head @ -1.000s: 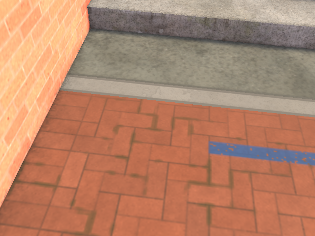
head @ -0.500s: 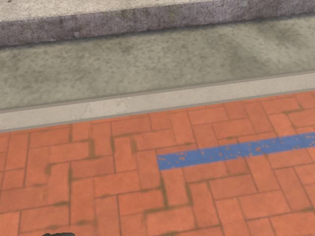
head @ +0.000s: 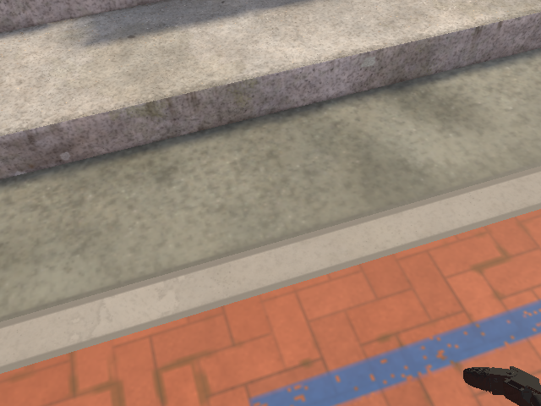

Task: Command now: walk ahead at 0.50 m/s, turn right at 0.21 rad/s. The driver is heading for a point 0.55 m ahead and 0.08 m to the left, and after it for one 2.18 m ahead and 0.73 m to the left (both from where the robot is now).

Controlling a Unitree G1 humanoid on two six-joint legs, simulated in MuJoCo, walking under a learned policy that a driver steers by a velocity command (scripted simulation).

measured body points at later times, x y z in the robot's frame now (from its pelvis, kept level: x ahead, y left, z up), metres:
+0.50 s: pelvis +0.28 -0.02 +0.00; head +0.31 -0.02 +0.45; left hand +0.53 +0.19 -0.06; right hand +0.25 -0.30 -0.13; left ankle +0.14 +0.12 -0.72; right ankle +0.41 -0.13 -0.72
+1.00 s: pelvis +0.53 -0.02 +0.01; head +0.56 -0.01 +0.45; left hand +0.50 +0.26 -0.12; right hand +0.77 -0.21 -0.09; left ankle +0.67 +0.14 -0.70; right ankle +0.41 -0.14 -0.72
